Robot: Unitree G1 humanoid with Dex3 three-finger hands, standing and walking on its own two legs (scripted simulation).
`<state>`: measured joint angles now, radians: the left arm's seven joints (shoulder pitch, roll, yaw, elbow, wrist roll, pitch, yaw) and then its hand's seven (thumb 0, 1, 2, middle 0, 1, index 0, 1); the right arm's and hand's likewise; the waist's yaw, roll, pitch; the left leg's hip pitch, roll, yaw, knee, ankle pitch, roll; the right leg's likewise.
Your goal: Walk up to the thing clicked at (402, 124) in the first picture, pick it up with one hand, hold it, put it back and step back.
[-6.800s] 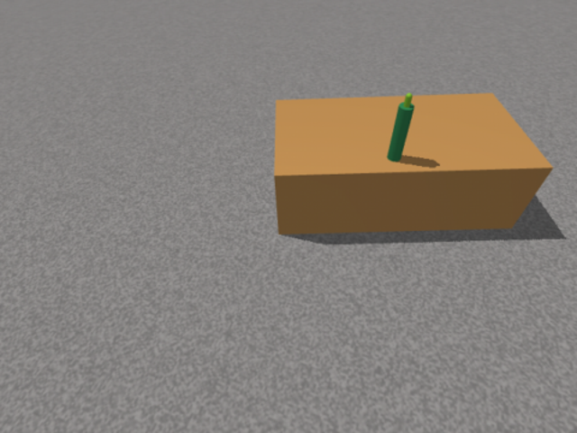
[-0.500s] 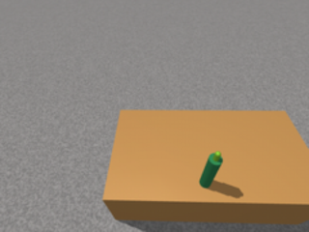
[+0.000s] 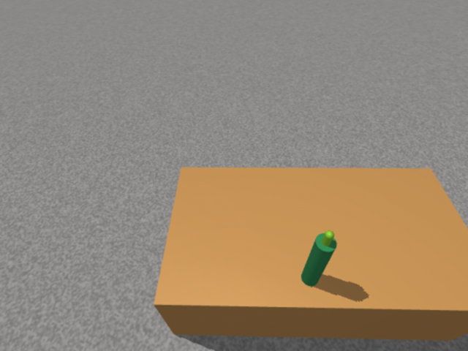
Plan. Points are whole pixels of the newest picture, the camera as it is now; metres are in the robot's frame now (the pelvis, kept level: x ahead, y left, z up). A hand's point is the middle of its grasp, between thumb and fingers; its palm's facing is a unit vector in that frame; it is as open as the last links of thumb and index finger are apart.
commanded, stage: go down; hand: right
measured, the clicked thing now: (318, 258) +0.42 -0.21 -0.28
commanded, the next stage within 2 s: none
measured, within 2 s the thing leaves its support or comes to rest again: neither
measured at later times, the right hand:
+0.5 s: hand out of the picture +0.13 -0.26 -0.15, palm faces +0.00 +0.95 -0.32, open 16.2 cm
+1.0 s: hand out of the picture +0.13 -0.27 -0.15, palm faces +0.04 +0.95 -0.32, open 17.6 cm
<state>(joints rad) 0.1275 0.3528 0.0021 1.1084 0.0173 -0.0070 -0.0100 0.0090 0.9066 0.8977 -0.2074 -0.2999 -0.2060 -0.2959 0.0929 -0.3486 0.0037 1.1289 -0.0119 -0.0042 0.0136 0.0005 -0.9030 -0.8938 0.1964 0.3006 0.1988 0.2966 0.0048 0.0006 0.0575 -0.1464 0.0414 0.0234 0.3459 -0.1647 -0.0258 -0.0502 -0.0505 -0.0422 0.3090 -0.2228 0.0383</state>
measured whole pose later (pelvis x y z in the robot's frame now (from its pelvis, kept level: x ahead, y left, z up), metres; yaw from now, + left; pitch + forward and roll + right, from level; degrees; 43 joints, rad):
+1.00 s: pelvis +0.00 -0.02 -0.05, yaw -3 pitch +9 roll +3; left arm 0.24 0.23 -0.01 0.61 -0.02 -0.18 0.09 0.02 0.90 0.90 -0.21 -0.30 -0.20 -0.30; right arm 0.31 -0.34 -0.11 0.27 -0.04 0.48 0.07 -0.01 0.56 -0.03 0.05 0.05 0.05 0.05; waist 0.03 -0.03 -0.10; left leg -0.58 0.06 0.07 0.80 -0.38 -0.05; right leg -0.57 -0.05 0.04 0.89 -0.49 0.02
